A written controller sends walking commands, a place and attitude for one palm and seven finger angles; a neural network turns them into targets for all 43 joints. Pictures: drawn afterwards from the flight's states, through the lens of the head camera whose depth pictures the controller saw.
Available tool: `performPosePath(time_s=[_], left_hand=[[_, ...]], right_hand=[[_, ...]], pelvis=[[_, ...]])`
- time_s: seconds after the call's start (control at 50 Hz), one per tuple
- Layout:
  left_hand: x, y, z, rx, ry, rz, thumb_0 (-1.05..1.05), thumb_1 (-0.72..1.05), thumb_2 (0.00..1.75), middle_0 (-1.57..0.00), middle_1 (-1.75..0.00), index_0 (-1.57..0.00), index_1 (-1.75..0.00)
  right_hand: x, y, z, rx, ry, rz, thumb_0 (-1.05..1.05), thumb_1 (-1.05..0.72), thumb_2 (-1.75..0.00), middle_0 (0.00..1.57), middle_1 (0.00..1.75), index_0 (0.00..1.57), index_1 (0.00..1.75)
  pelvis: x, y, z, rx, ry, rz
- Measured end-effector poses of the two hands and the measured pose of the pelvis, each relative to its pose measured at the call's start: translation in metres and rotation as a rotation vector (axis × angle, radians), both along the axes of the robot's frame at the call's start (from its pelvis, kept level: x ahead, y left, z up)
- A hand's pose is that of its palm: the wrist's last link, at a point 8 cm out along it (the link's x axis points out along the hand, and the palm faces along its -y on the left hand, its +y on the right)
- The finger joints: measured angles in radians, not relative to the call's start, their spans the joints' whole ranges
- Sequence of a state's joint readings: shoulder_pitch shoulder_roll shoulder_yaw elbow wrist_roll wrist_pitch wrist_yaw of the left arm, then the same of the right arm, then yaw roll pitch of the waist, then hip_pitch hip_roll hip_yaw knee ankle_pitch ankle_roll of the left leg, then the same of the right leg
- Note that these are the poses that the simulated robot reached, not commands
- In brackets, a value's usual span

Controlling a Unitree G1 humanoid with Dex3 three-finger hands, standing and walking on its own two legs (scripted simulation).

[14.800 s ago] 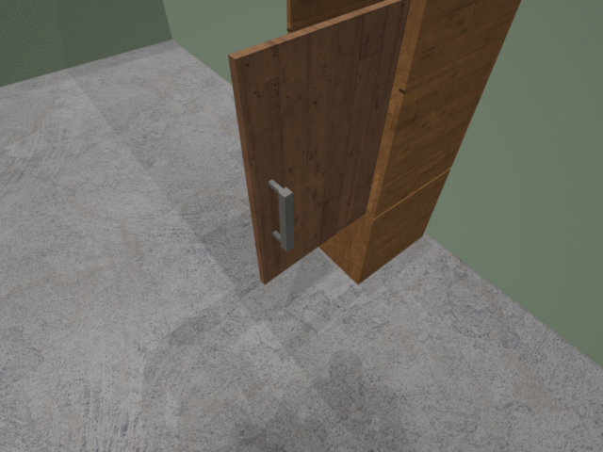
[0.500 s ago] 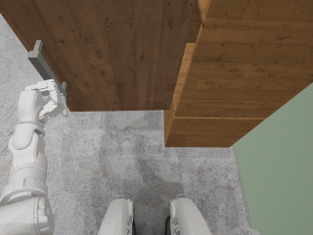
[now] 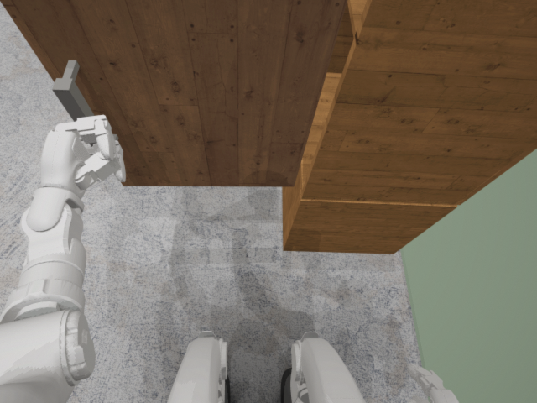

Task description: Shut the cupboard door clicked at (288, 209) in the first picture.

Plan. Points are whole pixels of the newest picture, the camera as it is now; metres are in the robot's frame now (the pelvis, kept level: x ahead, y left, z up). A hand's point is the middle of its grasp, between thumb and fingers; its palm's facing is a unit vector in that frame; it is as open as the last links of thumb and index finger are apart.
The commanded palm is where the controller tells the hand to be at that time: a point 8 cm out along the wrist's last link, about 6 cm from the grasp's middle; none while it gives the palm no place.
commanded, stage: push the door shut along its arc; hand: left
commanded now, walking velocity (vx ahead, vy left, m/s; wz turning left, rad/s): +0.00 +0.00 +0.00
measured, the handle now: (93, 118) +0.53 +0.27 +0.04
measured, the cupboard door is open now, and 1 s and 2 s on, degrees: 92 75 70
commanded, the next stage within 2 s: pull the fist back off the door in 1.30 s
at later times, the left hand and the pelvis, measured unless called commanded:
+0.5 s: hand (123, 128) +0.50 +0.22 +0.05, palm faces -0.13 -0.99 -0.04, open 3.1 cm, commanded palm +0.51 +0.24 +0.04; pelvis -0.01 +0.00 -0.02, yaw -1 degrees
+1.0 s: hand (154, 96) +0.57 +0.18 +0.04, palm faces -0.28 -0.96 -0.03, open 3.1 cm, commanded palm +0.59 +0.20 +0.04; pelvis -0.01 +0.02 -0.04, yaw -4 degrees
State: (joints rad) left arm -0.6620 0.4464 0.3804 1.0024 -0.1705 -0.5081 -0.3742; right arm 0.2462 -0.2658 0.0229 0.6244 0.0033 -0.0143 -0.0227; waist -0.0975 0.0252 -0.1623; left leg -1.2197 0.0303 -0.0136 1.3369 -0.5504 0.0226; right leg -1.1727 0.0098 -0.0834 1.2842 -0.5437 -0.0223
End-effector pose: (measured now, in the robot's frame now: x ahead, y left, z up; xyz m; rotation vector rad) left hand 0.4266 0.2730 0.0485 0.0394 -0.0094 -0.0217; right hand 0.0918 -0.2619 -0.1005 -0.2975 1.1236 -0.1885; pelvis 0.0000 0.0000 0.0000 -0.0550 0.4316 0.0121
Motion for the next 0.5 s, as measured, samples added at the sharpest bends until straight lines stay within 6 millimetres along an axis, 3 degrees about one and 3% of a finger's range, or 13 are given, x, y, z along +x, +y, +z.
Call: performPosePath(time_s=[0.34,0.5], left_hand=[[0.037,0.001,0.003,0.008,0.022,-0.067,0.02,0.90,0.90,-1.31,-1.50,-1.30,-1.50],[0.059,0.000,0.003,-0.001,0.029,-0.104,0.02,0.90,0.90,-1.30,-1.50,-1.29,-1.50]], right_hand=[[-0.063,-0.009,-0.009,-0.020,0.161,-0.071,0.01,-0.91,-0.90,0.20,0.30,0.20,0.30],[-0.082,-0.012,-0.007,-0.056,0.190,-0.091,0.00,-0.91,-0.90,0.20,0.30,0.20,0.30]], pelvis=[[-0.007,-0.002,-0.011,-0.013,0.038,-0.001],[-0.012,-0.001,-0.018,-0.028,0.062,-0.002]])
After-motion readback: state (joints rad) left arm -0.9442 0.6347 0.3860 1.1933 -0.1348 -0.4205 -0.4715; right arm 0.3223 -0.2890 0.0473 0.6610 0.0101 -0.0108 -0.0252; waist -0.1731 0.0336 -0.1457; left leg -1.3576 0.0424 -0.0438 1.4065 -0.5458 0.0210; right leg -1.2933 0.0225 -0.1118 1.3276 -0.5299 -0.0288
